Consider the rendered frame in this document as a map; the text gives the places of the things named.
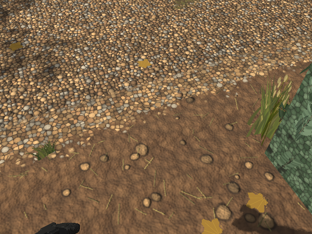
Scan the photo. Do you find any robot left hand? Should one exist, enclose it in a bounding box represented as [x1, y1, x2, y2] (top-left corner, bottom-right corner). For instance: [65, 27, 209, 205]
[35, 222, 80, 234]

